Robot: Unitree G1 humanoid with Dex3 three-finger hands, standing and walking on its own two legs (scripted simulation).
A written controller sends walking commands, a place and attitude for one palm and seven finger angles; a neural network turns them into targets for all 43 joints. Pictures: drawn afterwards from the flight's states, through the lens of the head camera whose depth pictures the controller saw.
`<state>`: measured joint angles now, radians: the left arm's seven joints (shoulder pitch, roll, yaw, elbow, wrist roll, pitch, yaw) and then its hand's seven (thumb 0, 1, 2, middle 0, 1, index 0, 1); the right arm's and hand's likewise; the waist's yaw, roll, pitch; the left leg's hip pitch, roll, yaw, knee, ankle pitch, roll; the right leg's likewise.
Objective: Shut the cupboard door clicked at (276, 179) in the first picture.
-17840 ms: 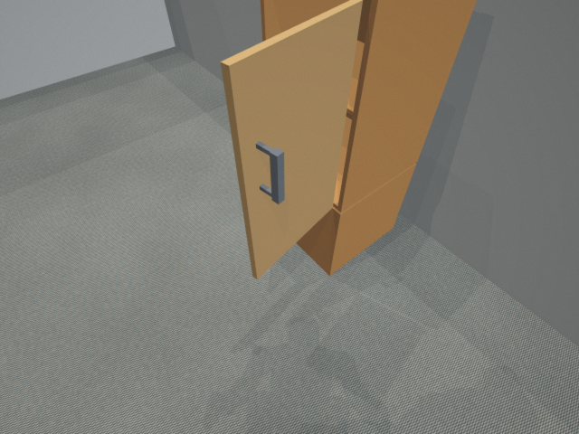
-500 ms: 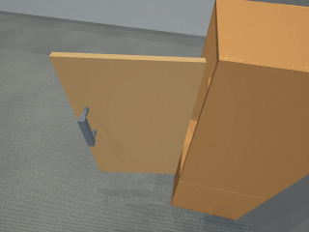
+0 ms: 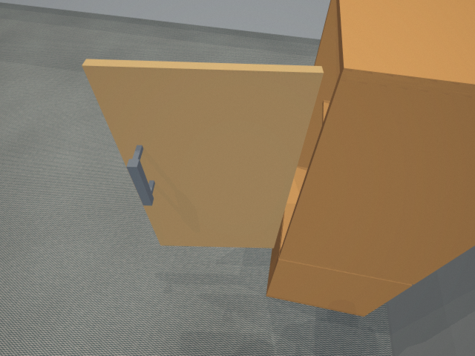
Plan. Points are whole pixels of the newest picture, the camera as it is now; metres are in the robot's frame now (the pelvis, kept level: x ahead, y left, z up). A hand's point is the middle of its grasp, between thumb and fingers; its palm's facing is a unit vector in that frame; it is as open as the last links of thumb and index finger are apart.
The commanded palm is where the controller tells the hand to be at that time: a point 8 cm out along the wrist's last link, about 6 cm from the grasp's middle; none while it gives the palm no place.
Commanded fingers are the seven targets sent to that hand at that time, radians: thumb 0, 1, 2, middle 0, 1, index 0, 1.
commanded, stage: come to a stop and stand still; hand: left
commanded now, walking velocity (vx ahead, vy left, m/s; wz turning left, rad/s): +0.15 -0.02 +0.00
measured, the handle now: (143, 176) +0.42 +0.22 +0.03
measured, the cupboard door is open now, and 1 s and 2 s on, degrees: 100 100 100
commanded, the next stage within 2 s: look again from close up in 0.86 s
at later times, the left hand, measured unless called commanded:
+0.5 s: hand out of the picture -0.01 +0.17 -0.18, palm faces +0.03 -0.99 -0.17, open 7.3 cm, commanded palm none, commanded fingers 0.00 0.90 0.90 -0.20 -0.30 -0.20 -0.30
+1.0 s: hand out of the picture +0.03 +0.19 -0.18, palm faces +0.01 -0.98 -0.20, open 7.3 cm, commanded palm none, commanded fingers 0.00 0.90 0.90 -0.20 -0.30 -0.20 -0.30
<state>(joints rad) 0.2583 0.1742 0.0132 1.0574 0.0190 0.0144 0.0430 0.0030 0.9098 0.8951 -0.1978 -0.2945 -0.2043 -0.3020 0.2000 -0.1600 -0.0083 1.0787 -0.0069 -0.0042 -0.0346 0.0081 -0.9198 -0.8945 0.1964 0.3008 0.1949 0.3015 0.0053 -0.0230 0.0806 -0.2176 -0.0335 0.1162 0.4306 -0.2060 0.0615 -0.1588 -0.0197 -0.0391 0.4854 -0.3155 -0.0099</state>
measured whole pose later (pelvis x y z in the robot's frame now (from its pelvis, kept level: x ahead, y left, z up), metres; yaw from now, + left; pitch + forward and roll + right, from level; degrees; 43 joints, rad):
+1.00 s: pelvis +0.03 +0.02 +0.00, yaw +0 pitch -1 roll +1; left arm 0.28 0.15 -0.01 1.09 0.01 0.00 0.05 0.00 0.91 0.90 -0.20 -0.29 -0.20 -0.30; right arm 0.26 -0.16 0.03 1.12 -0.01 -0.02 -0.03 0.01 -0.92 -0.89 0.20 0.30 0.19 0.30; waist 0.00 -0.01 0.05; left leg -0.18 -0.06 0.12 0.45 -0.27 0.09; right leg -0.10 -0.05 -0.03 0.47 -0.35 0.02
